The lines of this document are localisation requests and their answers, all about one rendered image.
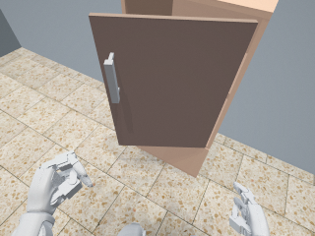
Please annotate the cupboard door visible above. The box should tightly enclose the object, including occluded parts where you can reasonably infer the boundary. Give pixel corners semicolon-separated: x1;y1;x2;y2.
89;13;258;148

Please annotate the robot left thigh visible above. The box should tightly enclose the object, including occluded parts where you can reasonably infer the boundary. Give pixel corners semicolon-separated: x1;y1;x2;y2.
117;224;147;236

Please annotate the left robot forearm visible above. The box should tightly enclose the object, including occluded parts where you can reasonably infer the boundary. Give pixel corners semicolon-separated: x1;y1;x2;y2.
11;211;55;236

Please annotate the right robot hand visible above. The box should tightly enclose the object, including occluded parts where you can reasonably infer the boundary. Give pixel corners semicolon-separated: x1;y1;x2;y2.
229;181;271;236

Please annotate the left robot hand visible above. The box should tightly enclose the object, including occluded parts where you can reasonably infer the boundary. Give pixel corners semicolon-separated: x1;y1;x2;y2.
27;150;94;215

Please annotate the left robot shin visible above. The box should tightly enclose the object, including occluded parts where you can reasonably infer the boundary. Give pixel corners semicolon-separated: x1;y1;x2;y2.
131;221;141;226

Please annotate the handle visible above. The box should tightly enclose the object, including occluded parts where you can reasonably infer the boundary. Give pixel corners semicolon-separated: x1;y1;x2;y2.
103;52;120;103

